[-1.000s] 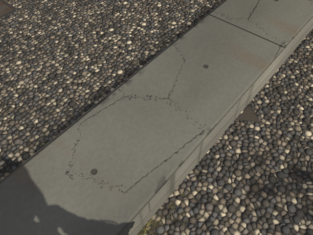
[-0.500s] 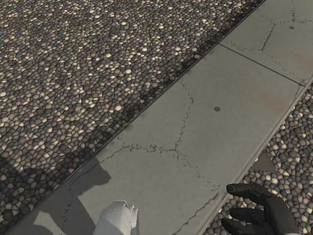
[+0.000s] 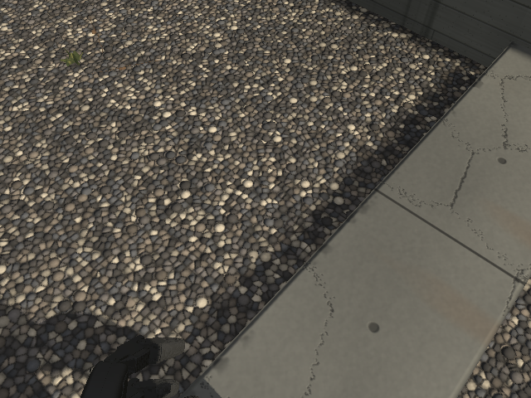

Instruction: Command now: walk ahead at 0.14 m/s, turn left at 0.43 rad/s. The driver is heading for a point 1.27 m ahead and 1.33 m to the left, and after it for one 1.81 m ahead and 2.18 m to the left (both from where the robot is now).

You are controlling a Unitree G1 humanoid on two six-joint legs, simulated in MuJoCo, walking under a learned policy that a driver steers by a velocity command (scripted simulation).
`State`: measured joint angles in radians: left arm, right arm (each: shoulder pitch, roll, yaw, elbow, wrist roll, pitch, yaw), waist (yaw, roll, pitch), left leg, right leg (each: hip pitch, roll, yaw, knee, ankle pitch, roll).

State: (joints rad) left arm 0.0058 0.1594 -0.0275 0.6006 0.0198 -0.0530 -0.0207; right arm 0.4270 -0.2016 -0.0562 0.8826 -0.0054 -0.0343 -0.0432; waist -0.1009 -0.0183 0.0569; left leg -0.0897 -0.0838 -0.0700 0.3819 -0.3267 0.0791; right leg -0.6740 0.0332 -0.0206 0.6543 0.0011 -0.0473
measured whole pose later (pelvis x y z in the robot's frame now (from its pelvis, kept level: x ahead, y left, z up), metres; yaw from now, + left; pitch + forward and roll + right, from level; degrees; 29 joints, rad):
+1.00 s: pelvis +0.09 +0.02 -0.01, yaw +35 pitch +2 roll -1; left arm 0.11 0.24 0.04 0.63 0.01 0.05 0.02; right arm 0.26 -0.26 -0.06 0.57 -0.02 0.03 -0.02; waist -0.05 0.01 0.01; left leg -0.32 -0.12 -0.18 0.55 -0.26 0.05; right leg -0.47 0.03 0.02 0.80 -0.41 0.02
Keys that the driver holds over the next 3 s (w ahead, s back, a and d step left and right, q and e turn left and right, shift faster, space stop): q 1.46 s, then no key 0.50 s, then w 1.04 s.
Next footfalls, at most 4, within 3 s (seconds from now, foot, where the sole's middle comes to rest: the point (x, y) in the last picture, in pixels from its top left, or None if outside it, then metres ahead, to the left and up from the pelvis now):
0.06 right None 0.22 -0.08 -0.78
0.62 left None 0.08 0.12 -0.78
1.06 right None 0.21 -0.02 -0.78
1.52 left None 0.03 0.12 -0.78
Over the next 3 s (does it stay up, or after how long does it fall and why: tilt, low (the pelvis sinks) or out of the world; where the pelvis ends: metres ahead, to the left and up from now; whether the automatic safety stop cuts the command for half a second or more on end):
stays up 0.31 0.39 -0.04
